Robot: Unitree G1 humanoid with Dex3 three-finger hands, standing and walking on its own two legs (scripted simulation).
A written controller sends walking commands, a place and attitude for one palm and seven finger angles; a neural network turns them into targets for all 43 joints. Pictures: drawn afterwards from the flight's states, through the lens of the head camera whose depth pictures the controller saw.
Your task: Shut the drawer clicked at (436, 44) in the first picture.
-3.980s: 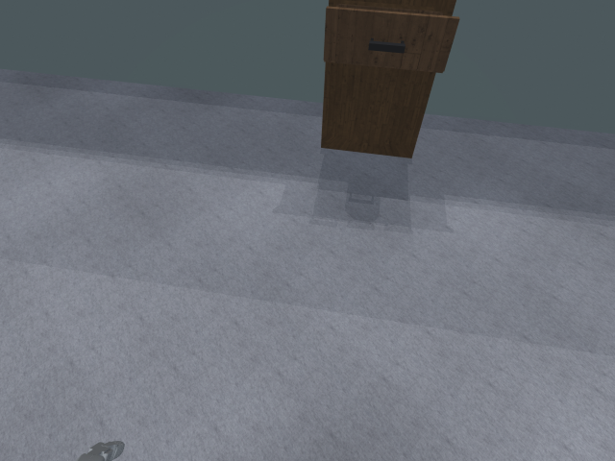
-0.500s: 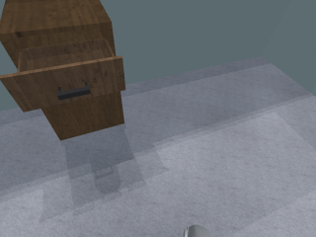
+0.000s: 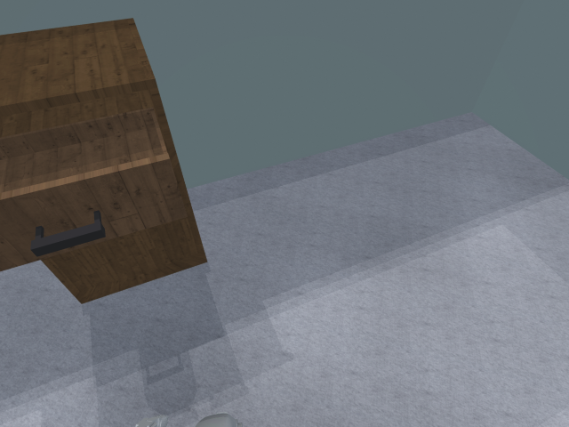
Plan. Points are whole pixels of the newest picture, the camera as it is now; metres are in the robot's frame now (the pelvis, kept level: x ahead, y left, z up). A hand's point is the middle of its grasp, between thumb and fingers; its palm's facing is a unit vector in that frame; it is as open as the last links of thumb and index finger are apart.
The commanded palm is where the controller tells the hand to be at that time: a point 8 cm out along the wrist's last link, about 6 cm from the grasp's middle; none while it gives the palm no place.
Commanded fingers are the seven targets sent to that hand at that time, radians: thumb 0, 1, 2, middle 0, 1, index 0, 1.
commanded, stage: turn to face it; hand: left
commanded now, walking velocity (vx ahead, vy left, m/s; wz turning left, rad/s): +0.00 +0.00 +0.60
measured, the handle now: (69, 230) +0.48 +0.44 -0.06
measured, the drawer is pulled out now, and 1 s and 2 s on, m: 0.29 0.29 0.29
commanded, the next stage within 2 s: take the last steps up to it in 0.64 s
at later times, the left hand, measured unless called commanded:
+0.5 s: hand out of the picture +0.04 +0.24 -0.16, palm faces +0.29 -0.92 -0.27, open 7.4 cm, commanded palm none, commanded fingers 0.00 0.90 0.90 -0.20 -0.30 -0.20 -0.30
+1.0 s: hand out of the picture -0.05 +0.18 -0.17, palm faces +0.49 -0.85 -0.21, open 7.3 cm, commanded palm none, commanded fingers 0.00 0.90 0.90 -0.20 -0.30 -0.20 -0.30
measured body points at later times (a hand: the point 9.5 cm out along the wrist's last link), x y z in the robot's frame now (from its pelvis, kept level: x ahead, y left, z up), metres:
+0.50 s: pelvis +0.04 +0.02 +0.00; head +0.07 +0.03 +0.45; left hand +0.03 +0.29 -0.14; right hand +0.18 -0.20 -0.14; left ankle +0.07 +0.12 -0.74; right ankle +0.08 -0.14 -0.69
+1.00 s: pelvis +0.03 +0.00 +0.00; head +0.03 +0.01 +0.45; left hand -0.08 +0.22 -0.16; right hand +0.20 -0.19 -0.14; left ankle -0.04 +0.10 -0.73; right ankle +0.09 -0.13 -0.74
